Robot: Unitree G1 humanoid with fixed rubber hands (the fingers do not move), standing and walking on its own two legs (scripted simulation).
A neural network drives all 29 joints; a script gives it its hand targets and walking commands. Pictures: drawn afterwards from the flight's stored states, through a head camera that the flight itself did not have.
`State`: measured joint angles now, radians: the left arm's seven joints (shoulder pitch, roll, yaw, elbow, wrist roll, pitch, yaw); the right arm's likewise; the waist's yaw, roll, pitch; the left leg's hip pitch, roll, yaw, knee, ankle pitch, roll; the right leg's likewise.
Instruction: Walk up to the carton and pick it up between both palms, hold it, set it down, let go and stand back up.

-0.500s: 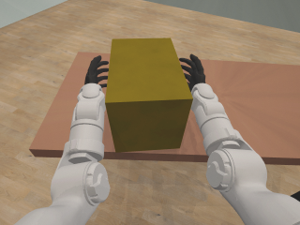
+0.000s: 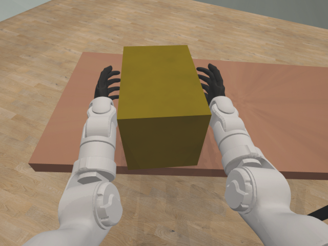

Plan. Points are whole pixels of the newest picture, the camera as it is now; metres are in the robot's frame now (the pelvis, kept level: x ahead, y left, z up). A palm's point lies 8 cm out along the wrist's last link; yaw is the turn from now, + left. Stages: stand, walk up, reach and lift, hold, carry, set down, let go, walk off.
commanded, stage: set down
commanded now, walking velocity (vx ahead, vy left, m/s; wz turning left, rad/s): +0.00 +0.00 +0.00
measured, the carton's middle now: (159, 104) +0.45 +0.01 +0.10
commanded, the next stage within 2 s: none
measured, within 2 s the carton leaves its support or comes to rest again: rests again in 0.26 s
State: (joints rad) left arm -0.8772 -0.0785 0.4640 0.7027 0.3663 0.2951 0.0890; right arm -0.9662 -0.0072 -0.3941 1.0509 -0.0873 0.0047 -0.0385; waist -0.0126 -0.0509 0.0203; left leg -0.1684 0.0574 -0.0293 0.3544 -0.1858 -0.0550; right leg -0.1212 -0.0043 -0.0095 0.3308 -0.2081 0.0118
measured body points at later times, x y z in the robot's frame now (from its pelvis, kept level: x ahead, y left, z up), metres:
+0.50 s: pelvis +0.00 +0.00 +0.00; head +0.02 +0.03 +0.45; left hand +0.43 +0.15 +0.12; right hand +0.44 -0.13 +0.13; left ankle +0.00 +0.15 -0.75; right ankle -0.02 -0.13 -0.75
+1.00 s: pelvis +0.00 +0.00 +0.00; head +0.02 +0.03 +0.45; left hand +0.43 +0.14 +0.12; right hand +0.43 -0.13 +0.13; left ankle +0.00 +0.15 -0.75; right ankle -0.02 -0.13 -0.75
